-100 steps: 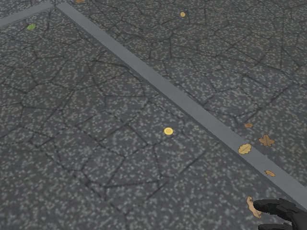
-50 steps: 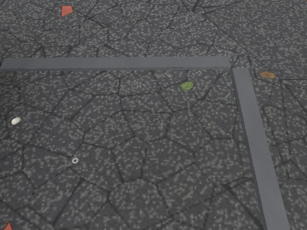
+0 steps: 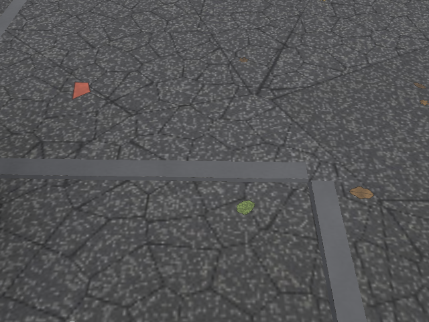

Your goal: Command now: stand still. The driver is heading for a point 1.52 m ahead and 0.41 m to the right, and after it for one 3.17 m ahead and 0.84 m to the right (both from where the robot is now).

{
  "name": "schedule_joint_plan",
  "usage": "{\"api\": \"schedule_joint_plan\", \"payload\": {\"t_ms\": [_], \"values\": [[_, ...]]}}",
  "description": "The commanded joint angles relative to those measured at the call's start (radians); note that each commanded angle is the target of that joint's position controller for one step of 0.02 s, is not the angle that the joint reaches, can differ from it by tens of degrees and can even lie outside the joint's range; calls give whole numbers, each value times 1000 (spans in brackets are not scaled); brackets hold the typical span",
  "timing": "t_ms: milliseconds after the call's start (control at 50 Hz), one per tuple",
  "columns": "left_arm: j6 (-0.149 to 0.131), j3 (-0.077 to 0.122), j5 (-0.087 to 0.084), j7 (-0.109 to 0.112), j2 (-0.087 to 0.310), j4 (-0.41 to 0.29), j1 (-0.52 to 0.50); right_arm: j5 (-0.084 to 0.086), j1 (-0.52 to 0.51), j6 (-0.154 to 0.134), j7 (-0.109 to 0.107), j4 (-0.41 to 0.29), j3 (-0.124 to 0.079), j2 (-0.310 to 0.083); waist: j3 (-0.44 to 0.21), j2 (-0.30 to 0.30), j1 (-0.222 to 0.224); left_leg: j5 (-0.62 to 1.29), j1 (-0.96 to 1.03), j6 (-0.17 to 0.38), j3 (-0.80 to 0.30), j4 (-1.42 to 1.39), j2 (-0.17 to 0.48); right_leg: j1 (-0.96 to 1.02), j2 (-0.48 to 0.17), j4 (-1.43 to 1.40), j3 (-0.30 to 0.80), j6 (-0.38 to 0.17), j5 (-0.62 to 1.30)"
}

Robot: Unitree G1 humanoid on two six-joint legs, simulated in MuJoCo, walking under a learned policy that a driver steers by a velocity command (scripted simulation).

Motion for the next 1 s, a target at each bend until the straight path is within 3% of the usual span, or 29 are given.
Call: {"api": "schedule_joint_plan", "payload": {"t_ms": [20, 340, 740, 760, 780, 800, 820, 840, 860, 900, 940, 1000], "values": [[-8, 12, 0, 5, 82, -5, 22, 0, 54, -6, -5, -3, -13, -88, 36, 5, -1, 75, -140, 38, -97, -102, 109, 101, -102, -54, 127, -17, 15], [-5, 5, 0, 16, 37, 84, 57, 1, 91, -10, -12, 45, -3, -43, 49, 14, 0, 138, -114, 37, -85, -96, 112, 114, -101, -33, 121, -14, 72], [-3, 1, -1, 21, 6, 128, 79, 0, 140, -15, -17, 63, 3, -12, 63, 15, -1, 178, -100, 36, -80, -95, 116, 119, -101, -22, 115, -9, 92], [-1, 1, 0, 20, 2, 130, 86, -3, 169, -14, -15, 70, 0, -17, 27, 23, -10, -18, -86, 50, -83, -118, 102, 120, -73, -6, 95, -14, -74], [5, 13, 0, 15, 24, 119, 76, -4, 183, -8, -13, 64, -16, -55, 42, 67, -22, -305, -94, 89, -120, -130, 97, 66, -16, 73, 48, -28, -322], [9, 21, 10, 3, 42, 87, 22, -6, 225, -2, -7, 61, -32, -98, 109, 111, -55, -566, -87, 140, -229, -195, 153, -95, 13, 158, 27, -31, -471], [5, 16, 17, -11, 15, 30, -76, -2, 270, -3, -5, 65, -47, -133, 208, 184, -95, -707, -60, 199, -366, -298, 258, -263, 30, 268, -39, -18, -426], [-6, 14, 22, -19, 8, -24, -171, -2, 267, -11, -5, 59, -51, -124, 291, 201, -118, -645, -45, 241, -451, -353, 346, -394, -27, 383, -39, -14, -320], [-18, 23, 22, -25, 27, -49, -203, -10, 260, -21, -6, 50, -52, -107, 292, 149, -108, -536, 21, 252, -457, -359, 362, -502, -58, 455, -7, -9, -290], [-45, 40, 24, -43, 49, -64, -172, -15, 225, -49, -2, 27, -63, -118, 213, 97, -67, -364, 135, 238, -384, -330, 340, -556, -91, 484, 25, -2, -232], [-60, 50, 14, -59, 54, -88, -165, -10, 175, -74, 2, 1, -71, -129, 164, 120, -34, -295, 82, 208, -293, -328, 302, -434, -89, 400, 21, -4, -190], [-52, 56, 6, -69, 40, -115, -146, -7, 139, -93, 8, -20, -77, -137, 172, 143, -4, -241, -73, 192, -191, -317, 270, -194, -54, 264, -45, -18, -184]]}}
